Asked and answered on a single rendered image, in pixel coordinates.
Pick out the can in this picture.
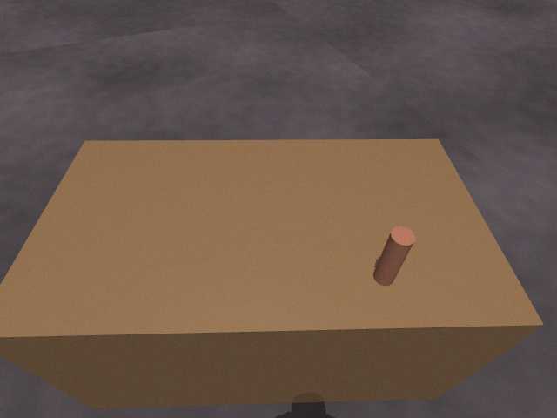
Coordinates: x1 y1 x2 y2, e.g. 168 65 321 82
373 226 415 286

